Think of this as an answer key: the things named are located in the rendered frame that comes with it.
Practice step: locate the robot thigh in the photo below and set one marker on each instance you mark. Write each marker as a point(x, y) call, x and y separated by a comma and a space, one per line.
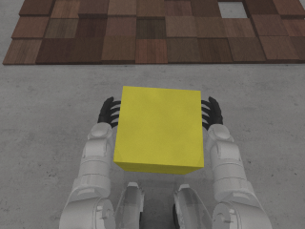
point(128, 209)
point(189, 205)

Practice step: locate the left robot thigh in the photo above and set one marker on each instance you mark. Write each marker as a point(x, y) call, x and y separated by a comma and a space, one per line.
point(128, 209)

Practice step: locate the robot left hand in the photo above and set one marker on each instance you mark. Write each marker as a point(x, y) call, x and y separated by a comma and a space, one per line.
point(106, 112)

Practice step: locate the carton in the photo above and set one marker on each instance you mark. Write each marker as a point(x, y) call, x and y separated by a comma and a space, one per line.
point(159, 131)

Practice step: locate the left robot forearm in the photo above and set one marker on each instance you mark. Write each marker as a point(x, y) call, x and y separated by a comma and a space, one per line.
point(96, 161)

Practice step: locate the left robot upper arm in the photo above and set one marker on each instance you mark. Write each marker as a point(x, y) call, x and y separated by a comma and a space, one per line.
point(88, 213)

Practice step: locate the right robot upper arm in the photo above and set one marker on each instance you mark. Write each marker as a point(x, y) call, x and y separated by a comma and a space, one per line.
point(229, 214)

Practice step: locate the right robot forearm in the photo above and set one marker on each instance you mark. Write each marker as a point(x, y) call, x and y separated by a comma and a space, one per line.
point(230, 182)

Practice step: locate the right robot thigh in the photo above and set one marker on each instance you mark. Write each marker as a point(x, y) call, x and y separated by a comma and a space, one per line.
point(189, 205)

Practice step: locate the robot right hand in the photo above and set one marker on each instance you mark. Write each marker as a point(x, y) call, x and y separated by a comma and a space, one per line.
point(214, 114)

